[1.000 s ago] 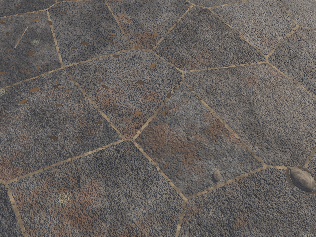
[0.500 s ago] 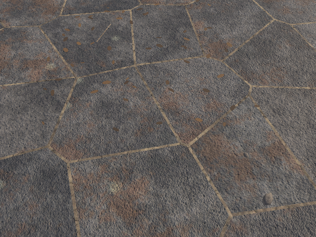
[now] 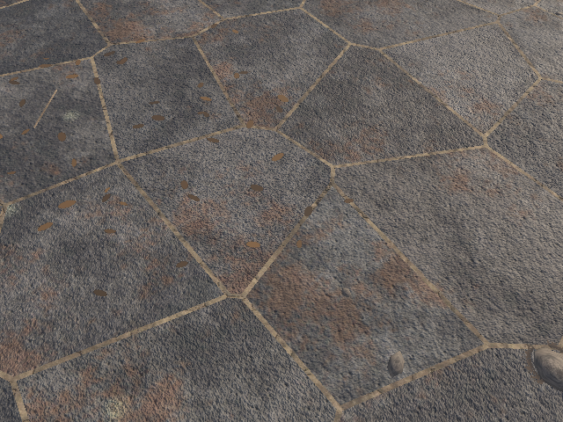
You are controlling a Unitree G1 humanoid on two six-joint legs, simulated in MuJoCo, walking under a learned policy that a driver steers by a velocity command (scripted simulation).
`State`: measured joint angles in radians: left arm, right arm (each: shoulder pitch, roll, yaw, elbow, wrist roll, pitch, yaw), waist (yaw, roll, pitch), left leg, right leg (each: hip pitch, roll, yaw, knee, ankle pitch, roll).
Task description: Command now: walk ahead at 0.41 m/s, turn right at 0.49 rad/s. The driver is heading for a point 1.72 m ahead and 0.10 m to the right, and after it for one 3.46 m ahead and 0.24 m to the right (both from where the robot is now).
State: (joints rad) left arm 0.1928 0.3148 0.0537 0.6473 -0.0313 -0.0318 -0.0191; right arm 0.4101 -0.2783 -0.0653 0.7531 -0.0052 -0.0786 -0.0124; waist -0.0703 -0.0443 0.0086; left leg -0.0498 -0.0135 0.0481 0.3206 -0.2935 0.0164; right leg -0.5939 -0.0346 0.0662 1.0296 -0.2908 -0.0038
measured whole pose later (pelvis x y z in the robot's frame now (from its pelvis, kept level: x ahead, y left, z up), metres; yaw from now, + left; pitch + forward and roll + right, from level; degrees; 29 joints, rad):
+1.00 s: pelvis +0.54 -0.12 +0.00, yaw -4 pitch +2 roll +0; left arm 0.14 0.32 0.02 0.65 0.02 -0.07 0.02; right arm 0.25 -0.31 -0.04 0.67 0.00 -0.04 0.01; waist -0.02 -0.02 0.07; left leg -0.28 -0.12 -0.08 0.38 -0.13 0.09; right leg -0.62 -0.03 0.10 1.00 -0.34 0.09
